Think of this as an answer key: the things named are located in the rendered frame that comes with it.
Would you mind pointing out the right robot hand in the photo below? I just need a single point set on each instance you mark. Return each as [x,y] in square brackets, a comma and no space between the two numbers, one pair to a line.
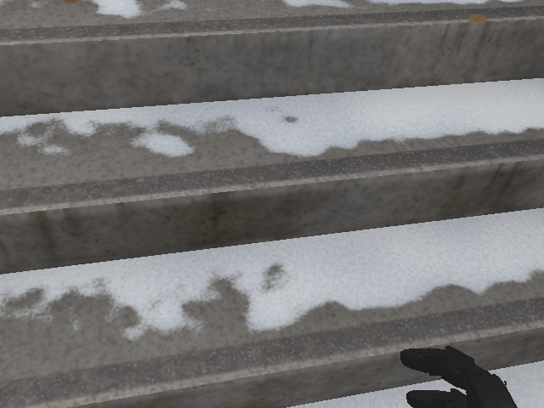
[483,389]

